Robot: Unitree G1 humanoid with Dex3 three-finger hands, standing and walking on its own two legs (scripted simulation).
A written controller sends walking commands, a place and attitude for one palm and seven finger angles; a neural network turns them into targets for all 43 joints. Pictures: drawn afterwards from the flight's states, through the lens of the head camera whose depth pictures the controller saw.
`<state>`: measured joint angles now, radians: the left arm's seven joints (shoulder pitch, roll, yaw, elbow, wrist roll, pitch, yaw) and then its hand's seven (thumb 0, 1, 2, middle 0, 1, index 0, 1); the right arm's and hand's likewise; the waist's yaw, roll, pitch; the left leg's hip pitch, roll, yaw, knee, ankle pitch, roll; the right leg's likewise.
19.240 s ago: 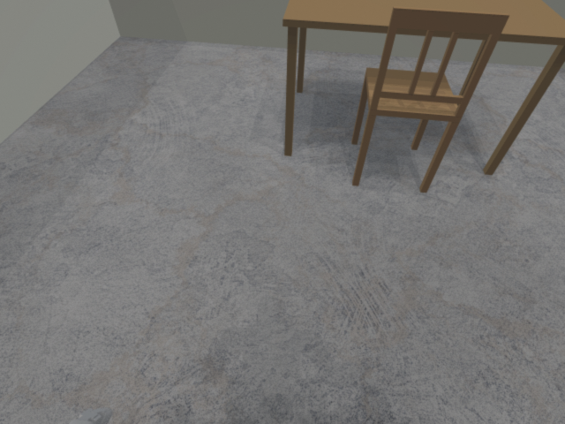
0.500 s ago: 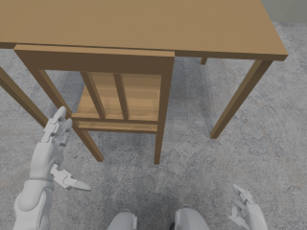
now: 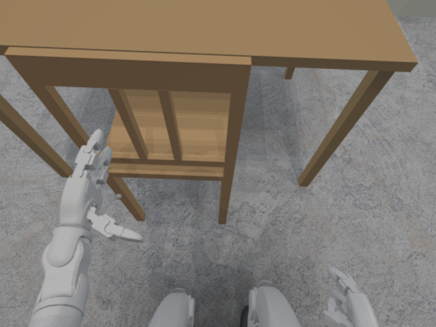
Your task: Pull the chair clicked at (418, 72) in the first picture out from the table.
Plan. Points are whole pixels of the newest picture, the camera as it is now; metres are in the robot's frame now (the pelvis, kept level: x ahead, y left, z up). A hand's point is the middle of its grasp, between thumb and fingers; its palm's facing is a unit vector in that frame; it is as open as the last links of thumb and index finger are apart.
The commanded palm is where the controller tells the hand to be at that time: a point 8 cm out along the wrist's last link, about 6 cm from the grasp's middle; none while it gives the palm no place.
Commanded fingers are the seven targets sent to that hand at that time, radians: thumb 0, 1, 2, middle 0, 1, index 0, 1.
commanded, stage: aim the fingers beside a spindle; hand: left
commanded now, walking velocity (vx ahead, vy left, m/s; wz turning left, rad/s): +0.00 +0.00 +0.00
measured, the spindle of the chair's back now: (131, 126) +0.51 +0.20 -0.01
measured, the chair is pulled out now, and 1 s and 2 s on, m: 0.00 0.00 0.00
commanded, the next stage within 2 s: push the fingers through the gap in 1.12 s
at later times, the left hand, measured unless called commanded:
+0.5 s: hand (136, 175) +0.38 +0.17 +0.01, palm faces -0.02 -1.00 -0.05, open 16.9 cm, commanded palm +0.36 +0.22 +0.01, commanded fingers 0.00 -0.50 0.30 -0.06 -0.08 -0.06 -0.08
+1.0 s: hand (133, 178) +0.38 +0.17 +0.01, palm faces +0.00 -1.00 -0.04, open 16.9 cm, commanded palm +0.35 +0.23 +0.01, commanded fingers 0.00 -0.50 0.30 -0.06 -0.08 -0.06 -0.08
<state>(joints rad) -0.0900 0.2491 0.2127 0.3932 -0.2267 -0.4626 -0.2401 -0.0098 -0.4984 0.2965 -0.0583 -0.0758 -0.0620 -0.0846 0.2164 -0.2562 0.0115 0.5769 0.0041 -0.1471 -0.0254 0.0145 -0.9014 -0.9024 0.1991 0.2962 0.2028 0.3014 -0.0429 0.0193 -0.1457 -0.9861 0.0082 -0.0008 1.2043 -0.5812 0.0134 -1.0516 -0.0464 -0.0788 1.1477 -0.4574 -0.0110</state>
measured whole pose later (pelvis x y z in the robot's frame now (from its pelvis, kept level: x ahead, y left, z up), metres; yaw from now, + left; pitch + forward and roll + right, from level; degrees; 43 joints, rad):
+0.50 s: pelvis -0.01 +0.00 -0.01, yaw +0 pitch +24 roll -1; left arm -0.33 0.26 0.22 0.60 -0.17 -0.50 -0.18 -0.01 -0.50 0.30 -0.06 -0.08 -0.06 -0.08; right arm 0.22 -0.26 0.01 0.60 -0.01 -0.09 -0.01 0.01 -0.90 -0.90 0.20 0.30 0.20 0.30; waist -0.07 0.02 -0.15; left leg -1.08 0.01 0.01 1.27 -0.59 0.02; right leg -1.15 -0.05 -0.07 1.21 -0.46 -0.01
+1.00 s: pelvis -0.01 +0.00 -0.01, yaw +0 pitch +23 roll -1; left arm -0.32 0.26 0.24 0.63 -0.19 -0.53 -0.20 -0.01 -0.50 0.30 -0.06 -0.08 -0.06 -0.08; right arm 0.22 -0.26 0.00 0.60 0.00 -0.06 -0.01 0.01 -0.90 -0.90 0.20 0.30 0.20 0.30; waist -0.07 0.01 -0.15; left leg -1.08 0.01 0.00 1.26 -0.59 0.01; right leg -1.15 -0.04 -0.07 1.20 -0.46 -0.02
